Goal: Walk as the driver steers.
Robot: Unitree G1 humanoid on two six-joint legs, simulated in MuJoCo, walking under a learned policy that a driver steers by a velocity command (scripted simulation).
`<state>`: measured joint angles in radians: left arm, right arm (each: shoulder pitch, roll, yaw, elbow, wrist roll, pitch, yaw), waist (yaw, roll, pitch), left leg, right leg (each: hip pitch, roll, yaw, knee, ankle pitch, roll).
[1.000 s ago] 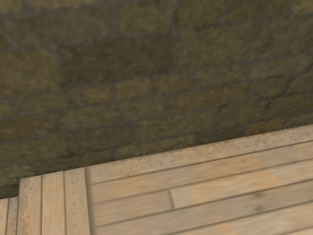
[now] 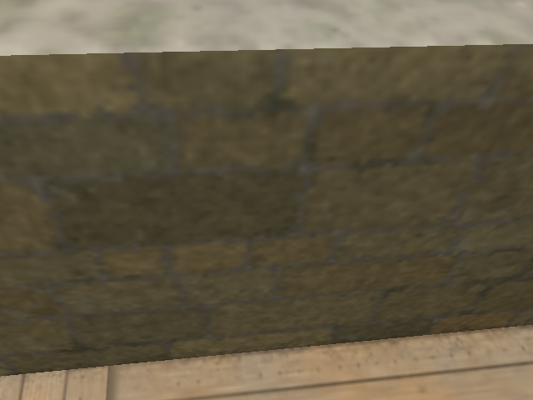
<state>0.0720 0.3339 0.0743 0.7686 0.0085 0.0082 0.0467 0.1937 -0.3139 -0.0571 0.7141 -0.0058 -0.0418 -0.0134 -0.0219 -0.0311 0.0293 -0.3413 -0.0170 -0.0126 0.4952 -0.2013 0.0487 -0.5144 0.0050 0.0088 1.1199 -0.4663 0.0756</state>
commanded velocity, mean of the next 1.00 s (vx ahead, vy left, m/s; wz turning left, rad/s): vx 0.01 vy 0.00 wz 0.59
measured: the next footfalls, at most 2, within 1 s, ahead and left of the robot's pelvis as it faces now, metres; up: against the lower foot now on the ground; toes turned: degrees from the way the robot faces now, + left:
right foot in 0.30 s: +0.03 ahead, -0.15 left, +0.00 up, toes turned +15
left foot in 0.76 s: -0.09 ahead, +0.10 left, +0.00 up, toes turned +30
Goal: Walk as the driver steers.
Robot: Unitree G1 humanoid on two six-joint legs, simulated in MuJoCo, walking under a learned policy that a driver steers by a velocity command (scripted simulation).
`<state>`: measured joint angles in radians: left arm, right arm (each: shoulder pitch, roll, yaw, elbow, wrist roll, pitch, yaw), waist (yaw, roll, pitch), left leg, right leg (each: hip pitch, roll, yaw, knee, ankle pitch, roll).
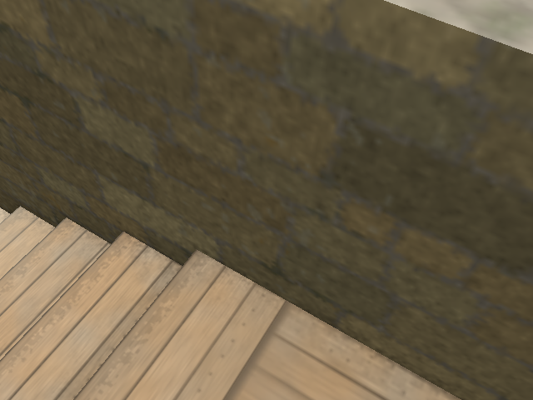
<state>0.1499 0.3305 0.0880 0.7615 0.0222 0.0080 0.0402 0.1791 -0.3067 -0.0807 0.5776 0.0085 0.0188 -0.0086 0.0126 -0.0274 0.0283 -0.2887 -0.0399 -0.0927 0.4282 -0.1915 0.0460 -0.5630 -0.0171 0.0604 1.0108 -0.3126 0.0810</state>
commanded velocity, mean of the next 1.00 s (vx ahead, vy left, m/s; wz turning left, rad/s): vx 0.00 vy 0.00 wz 0.60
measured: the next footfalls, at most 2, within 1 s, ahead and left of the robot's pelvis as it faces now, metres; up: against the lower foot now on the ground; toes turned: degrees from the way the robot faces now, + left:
right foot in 0.24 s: +0.07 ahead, -0.15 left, +0.00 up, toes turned +13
left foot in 0.64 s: -0.01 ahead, +0.12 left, +0.00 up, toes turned +23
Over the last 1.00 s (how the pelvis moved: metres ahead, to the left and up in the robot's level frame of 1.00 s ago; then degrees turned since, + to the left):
-0.08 -0.01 0.01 36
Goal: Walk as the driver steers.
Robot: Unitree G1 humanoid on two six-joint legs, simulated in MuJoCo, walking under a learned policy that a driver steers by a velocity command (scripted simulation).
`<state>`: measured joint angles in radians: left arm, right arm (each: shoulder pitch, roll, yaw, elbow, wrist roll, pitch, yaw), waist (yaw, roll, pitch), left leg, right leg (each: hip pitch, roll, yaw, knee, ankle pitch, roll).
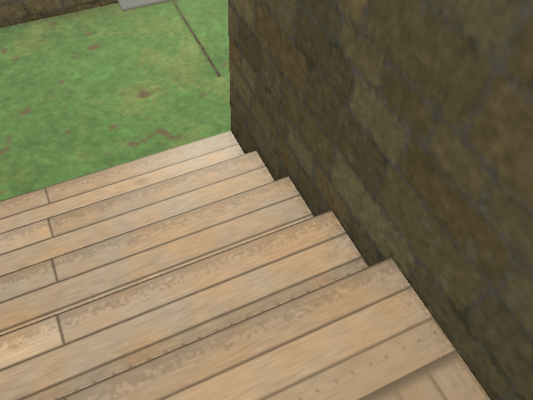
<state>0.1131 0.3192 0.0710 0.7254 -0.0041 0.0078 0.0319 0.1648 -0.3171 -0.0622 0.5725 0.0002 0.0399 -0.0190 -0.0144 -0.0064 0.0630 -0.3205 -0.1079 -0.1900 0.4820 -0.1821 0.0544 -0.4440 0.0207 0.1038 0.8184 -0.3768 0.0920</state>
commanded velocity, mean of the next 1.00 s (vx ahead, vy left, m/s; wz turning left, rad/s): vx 0.38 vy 0.00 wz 0.32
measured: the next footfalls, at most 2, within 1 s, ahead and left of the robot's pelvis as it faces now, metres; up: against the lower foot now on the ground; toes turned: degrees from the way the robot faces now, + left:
right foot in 0.12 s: +0.05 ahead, -0.14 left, +0.00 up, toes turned +10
left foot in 0.58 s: +0.23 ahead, +0.21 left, +0.00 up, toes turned +17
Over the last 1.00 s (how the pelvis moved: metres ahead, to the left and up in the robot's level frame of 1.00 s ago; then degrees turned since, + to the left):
-0.02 0.02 -0.01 36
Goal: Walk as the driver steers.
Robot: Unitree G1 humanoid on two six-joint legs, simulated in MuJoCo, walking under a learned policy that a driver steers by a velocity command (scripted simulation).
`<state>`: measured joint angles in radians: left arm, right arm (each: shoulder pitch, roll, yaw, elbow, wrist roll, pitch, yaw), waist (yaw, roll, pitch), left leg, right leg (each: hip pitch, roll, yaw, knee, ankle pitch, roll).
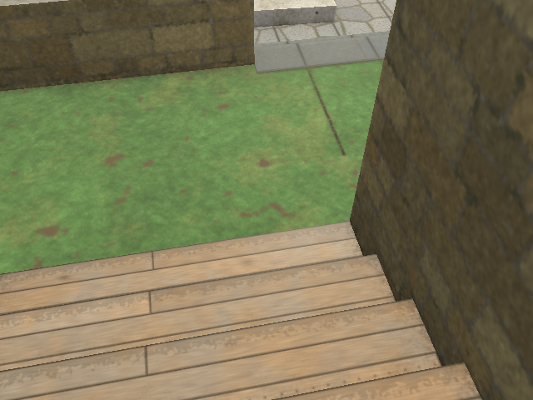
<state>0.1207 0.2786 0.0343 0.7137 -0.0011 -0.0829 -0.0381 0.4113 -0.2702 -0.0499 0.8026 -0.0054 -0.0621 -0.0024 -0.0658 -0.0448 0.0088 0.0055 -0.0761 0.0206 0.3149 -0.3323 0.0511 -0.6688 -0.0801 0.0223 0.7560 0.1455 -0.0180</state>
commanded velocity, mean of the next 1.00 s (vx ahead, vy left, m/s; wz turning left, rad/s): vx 0.50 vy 0.00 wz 0.01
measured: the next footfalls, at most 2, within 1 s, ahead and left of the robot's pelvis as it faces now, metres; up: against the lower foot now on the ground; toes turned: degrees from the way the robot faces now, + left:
right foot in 0.06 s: +0.18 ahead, -0.13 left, +0.00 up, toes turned -2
left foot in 0.58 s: +0.42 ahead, +0.11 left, -0.15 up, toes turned -3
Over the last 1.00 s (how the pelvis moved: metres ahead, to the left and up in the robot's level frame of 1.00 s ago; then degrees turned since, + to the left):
0.32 0.13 -0.01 17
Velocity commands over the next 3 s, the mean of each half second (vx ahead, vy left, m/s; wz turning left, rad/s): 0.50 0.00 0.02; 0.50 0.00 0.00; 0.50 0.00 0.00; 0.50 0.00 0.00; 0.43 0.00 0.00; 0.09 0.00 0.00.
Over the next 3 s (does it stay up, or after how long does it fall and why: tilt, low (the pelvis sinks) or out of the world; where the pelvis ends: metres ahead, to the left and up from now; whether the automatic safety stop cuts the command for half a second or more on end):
stays up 1.50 -0.04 -0.77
